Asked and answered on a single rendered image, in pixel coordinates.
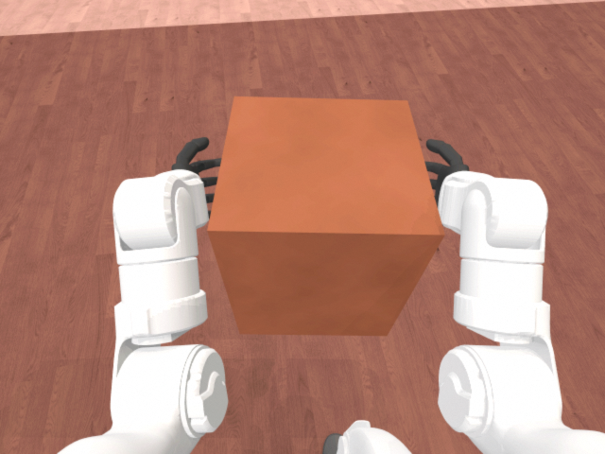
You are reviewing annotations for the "left robot upper arm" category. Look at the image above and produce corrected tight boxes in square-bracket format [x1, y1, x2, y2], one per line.
[58, 344, 228, 454]

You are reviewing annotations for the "right robot foot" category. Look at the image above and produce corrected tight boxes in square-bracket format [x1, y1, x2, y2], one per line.
[322, 433, 342, 454]

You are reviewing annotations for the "carton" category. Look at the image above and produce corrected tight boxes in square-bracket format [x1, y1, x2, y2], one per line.
[207, 96, 445, 336]

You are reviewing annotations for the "right robot forearm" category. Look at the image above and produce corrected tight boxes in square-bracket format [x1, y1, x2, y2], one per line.
[438, 171, 562, 404]

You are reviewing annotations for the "right robot hand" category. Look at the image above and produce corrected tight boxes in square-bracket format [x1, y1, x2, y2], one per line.
[424, 139, 469, 226]

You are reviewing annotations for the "right robot upper arm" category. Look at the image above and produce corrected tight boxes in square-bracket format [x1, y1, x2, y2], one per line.
[438, 345, 605, 454]

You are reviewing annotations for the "robot right shin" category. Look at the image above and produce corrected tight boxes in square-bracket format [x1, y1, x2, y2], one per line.
[337, 420, 371, 454]

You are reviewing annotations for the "left robot forearm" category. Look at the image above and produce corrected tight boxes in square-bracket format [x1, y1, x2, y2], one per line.
[111, 169, 209, 416]

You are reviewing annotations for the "left robot hand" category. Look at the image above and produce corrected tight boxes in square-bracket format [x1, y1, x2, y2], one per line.
[171, 137, 222, 219]

